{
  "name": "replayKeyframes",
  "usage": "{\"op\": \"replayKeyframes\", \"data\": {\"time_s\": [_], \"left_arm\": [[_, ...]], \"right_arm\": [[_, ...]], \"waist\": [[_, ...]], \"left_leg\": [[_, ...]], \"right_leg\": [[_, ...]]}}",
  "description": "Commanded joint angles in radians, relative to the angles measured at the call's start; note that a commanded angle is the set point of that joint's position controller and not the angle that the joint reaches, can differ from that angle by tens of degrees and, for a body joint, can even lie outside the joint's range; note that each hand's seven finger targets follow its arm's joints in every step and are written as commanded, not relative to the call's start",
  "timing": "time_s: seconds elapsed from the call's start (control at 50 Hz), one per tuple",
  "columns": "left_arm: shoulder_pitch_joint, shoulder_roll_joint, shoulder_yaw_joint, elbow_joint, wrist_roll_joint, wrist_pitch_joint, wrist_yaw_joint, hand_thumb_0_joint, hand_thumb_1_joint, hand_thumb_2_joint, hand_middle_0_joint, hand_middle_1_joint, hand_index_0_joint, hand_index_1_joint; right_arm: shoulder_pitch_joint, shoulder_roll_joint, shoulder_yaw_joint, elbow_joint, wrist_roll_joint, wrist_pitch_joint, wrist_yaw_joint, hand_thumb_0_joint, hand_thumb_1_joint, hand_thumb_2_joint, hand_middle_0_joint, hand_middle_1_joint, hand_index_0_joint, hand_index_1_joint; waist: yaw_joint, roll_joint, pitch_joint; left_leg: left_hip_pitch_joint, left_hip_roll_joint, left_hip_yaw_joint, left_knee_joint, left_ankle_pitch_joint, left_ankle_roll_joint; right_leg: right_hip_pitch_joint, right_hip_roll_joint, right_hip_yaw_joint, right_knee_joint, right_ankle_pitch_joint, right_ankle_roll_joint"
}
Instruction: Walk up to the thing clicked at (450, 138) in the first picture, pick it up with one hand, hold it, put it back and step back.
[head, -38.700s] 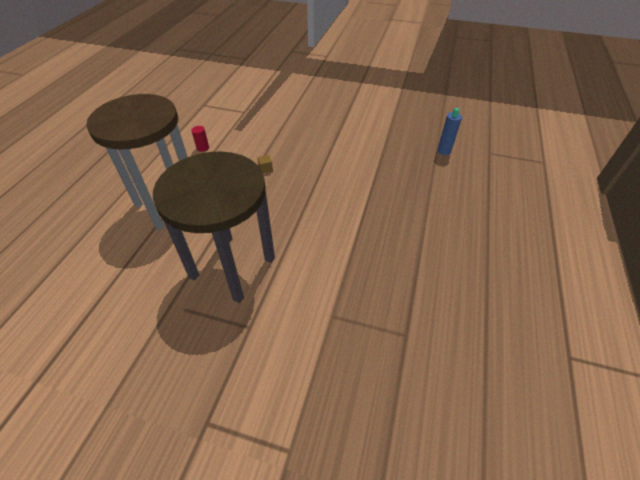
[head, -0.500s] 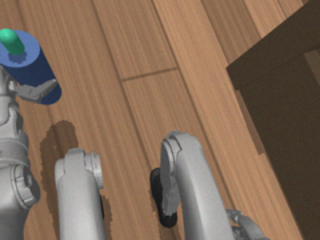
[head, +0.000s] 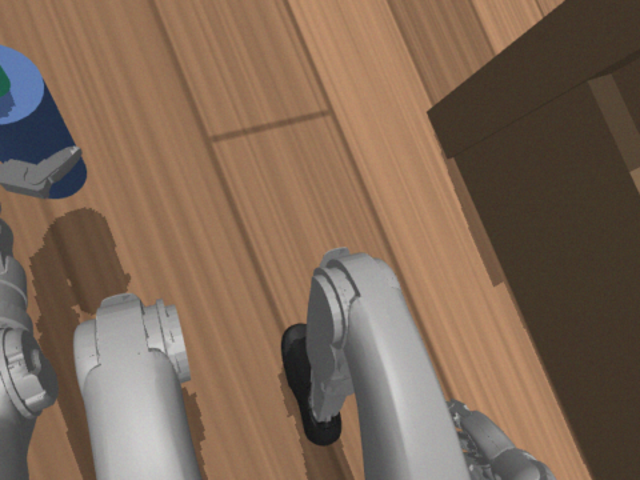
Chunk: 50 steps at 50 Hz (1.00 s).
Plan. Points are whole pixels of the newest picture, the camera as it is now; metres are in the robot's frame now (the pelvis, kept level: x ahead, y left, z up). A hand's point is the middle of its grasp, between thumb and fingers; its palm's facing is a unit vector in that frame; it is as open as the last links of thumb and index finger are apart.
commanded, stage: lower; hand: left
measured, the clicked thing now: (23, 129) +0.50 +0.23 -0.08
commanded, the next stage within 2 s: loosen in 1.16 s
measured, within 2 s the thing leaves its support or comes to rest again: rests again in 1.66 s
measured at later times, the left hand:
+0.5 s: hand (47, 152) +0.50 +0.23 -0.14, palm faces +0.13 -0.99 -0.03, open 10.0 cm
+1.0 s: hand (60, 161) +0.50 +0.22 -0.17, palm faces +0.13 -0.99 -0.03, open 10.0 cm
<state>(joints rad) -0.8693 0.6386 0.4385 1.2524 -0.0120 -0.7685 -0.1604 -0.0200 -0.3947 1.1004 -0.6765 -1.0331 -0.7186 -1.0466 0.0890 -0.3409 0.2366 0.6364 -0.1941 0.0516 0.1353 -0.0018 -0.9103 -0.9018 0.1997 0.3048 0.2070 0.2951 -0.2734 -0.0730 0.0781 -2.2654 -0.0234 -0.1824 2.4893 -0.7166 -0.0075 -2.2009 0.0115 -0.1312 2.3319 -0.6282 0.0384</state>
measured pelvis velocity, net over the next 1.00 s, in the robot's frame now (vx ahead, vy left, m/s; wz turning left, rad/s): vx -0.01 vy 0.01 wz -0.09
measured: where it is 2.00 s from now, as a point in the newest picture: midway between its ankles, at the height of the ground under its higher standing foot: (246, 435)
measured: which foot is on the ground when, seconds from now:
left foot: down 0.00-1.00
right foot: down 0.00-1.00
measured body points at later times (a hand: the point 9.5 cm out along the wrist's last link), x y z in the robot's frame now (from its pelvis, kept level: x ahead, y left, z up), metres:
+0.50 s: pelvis +0.00 +0.01 -0.01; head +0.26 +0.13 +0.33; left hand +0.49 +0.28 -0.14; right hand +0.08 -0.27 -0.07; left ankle +0.07 +0.12 -0.29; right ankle +0.12 -0.12 -0.29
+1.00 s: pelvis -0.01 +0.01 -0.01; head +0.26 +0.15 +0.31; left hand +0.49 +0.27 -0.17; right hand +0.08 -0.25 -0.06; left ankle +0.07 +0.12 -0.29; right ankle +0.12 -0.12 -0.29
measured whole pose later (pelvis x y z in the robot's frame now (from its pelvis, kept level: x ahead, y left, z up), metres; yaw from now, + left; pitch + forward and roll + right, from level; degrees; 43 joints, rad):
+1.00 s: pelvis -0.01 +0.01 -0.01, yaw -5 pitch +20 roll -18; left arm -0.91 0.86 0.37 1.49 0.00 -0.96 -0.02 -0.02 -0.40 1.11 -0.68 -1.03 -0.72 -1.04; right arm -0.05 -0.37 0.48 0.55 -0.31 0.07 0.14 0.00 -0.90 -0.90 0.20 0.30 0.21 0.30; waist -0.34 -0.21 0.26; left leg -2.24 -0.03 -0.31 2.58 -0.73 0.00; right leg -2.12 0.04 -0.23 2.32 -0.60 0.07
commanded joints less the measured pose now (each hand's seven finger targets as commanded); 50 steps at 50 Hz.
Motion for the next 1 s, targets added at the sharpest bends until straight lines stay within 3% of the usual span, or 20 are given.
{"op": "replayKeyframes", "data": {"time_s": [0.0,0.06,0.12,0.16,0.2,0.22,0.28,0.32,0.34,0.48,0.52,0.58,0.68,0.98], "left_arm": [[-0.323,0.189,-0.001,-0.188,-0.014,-0.074,0.013,0.000,0.194,1.228,-1.324,-1.445,-1.336,-1.440],[-0.282,0.164,-0.011,-0.097,-0.009,-0.078,0.025,0.000,0.167,1.253,-1.328,-1.459,-1.338,-1.459],[-0.287,0.197,0.009,-0.093,-0.024,-0.101,0.034,0.000,0.153,1.239,-1.335,-1.456,-1.347,-1.454],[-0.298,0.211,0.003,-0.089,-0.019,-0.118,0.033,0.000,0.184,1.249,-1.330,-1.463,-1.345,-1.457],[-0.292,0.262,0.018,-0.090,-0.003,-0.136,0.040,0.000,0.192,1.233,-1.331,-1.454,-1.347,-1.447],[-0.308,0.262,0.011,-0.085,0.001,-0.145,0.044,0.000,0.184,1.248,-1.322,-1.458,-1.337,-1.452],[-0.357,0.269,0.007,-0.103,-0.004,-0.172,0.050,0.000,0.199,1.249,-1.324,-1.451,-1.337,-1.447],[-0.337,0.297,0.027,-0.084,-0.012,-0.182,0.062,0.000,0.169,1.226,-1.308,-1.421,-1.317,-1.421],[-0.338,0.269,0.002,-0.080,-0.014,-0.186,0.060,0.000,0.177,1.234,-1.299,-1.422,-1.309,-1.421],[-0.336,0.282,-0.042,0.001,0.026,-0.206,0.091,0.000,0.154,1.236,-1.304,-1.422,-1.313,-1.423],[-0.292,0.295,-0.016,0.014,0.010,-0.209,0.098,0.000,0.156,1.244,-1.305,-1.431,-1.315,-1.431],[-0.302,0.303,-0.010,0.016,-0.007,-0.218,0.110,0.000,0.161,1.249,-1.310,-1.442,-1.324,-1.439],[-0.333,0.292,-0.053,0.063,-0.001,-0.235,0.122,0.000,0.236,1.270,-1.318,-1.443,-1.331,-1.440],[-0.317,0.352,-0.066,0.073,0.011,-0.278,0.151,0.000,0.233,1.256,-1.287,-1.412,-1.298,-1.410]], "right_arm": [[0.162,-0.286,-0.081,0.004,-0.011,0.008,-0.009,0.000,-0.921,-0.908,0.199,0.300,0.199,0.300],[0.154,-0.292,-0.068,-0.009,-0.017,0.012,-0.004,0.000,-0.916,-0.908,0.199,0.300,0.199,0.300],[0.128,-0.301,-0.046,-0.030,-0.022,0.014,-0.002,0.000,-0.915,-0.906,0.199,0.300,0.199,0.300],[0.124,-0.314,-0.040,-0.029,-0.029,0.015,-0.002,0.000,-0.908,-0.904,0.199,0.300,0.199,0.300],[0.104,-0.315,-0.029,-0.036,-0.035,0.015,-0.001,0.000,-0.912,-0.905,0.200,0.300,0.199,0.300],[0.099,-0.317,-0.022,-0.039,-0.042,0.014,0.000,0.000,-0.911,-0.905,0.200,0.300,0.200,0.300],[0.091,-0.330,-0.004,-0.027,-0.054,0.014,0.000,0.000,-0.911,-0.905,0.199,0.300,0.199,0.300],[0.076,-0.338,0.011,-0.039,-0.060,0.015,0.000,0.000,-0.917,-0.907,0.199,0.300,0.199,0.300],[0.069,-0.339,0.019,-0.036,-0.064,0.013,0.000,0.000,-0.917,-0.907,0.199,0.300,0.199,0.300],[0.035,-0.354,0.051,-0.050,-0.086,0.023,0.002,0.000,-0.915,-0.907,0.199,0.300,0.199,0.300],[0.030,-0.363,0.058,-0.056,-0.090,0.025,0.003,0.000,-0.909,-0.905,0.200,0.300,0.199,0.300],[0.033,-0.363,0.078,-0.061,-0.095,0.028,0.004,0.000,-0.911,-0.905,0.200,0.300,0.199,0.300],[-0.001,-0.367,0.099,-0.073,-0.102,0.027,0.001,0.000,-0.903,-0.903,0.200,0.300,0.199,0.300],[-0.042,-0.376,0.145,-0.072,-0.129,0.034,-0.005,0.000,-0.900,-0.902,0.200,0.300,0.200,0.300]], "waist": [[-0.043,0.390,-0.680],[-0.076,0.319,-0.628],[-0.079,0.288,-0.607],[-0.088,0.310,-0.615],[-0.079,0.340,-0.609],[-0.093,0.345,-0.612],[-0.116,0.399,-0.592],[-0.110,0.417,-0.594],[-0.120,0.432,-0.580],[-0.154,0.421,-0.497],[-0.147,0.401,-0.512],[-0.158,0.390,-0.527],[-0.186,0.377,-0.453],[-0.187,0.420,-0.439]], "left_leg": [[0.438,0.030,0.050,-0.299,0.200,0.005],[0.367,0.029,0.046,-0.273,0.176,0.014],[0.353,0.031,0.035,-0.261,0.155,0.018],[0.389,0.034,0.027,-0.264,0.169,0.013],[0.392,0.036,0.024,-0.263,0.171,0.011],[0.399,0.039,0.022,-0.258,0.171,0.011],[0.454,0.046,0.001,-0.265,0.163,0.001],[0.467,0.047,-0.002,-0.260,0.171,-0.002],[0.489,0.051,-0.010,-0.262,0.185,-0.006],[0.458,0.053,-0.031,-0.260,0.178,-0.008],[0.475,0.054,-0.035,-0.245,0.202,-0.005],[0.452,0.052,-0.037,-0.234,0.219,-0.002],[0.409,0.053,-0.051,-0.237,0.146,0.002],[0.460,0.061,-0.077,-0.234,0.179,-0.008]], "right_leg": [[0.394,0.027,-0.065,-0.179,0.202,-0.064],[0.426,0.032,-0.069,-0.191,0.199,-0.055],[0.420,0.035,-0.077,-0.193,0.180,-0.052],[0.421,0.035,-0.087,-0.186,0.189,-0.053],[0.422,0.038,-0.088,-0.177,0.187,-0.056],[0.427,0.039,-0.090,-0.174,0.191,-0.054],[0.387,0.037,-0.105,-0.162,0.186,-0.057],[0.402,0.039,-0.107,-0.159,0.195,-0.056],[0.384,0.037,-0.112,-0.152,0.205,-0.057],[0.382,0.039,-0.135,-0.153,0.209,-0.054],[0.404,0.043,-0.138,-0.155,0.228,-0.048],[0.459,0.049,-0.142,-0.156,0.247,-0.044],[0.424,0.053,-0.155,-0.164,0.203,-0.041],[0.450,0.065,-0.176,-0.162,0.235,-0.041]]}}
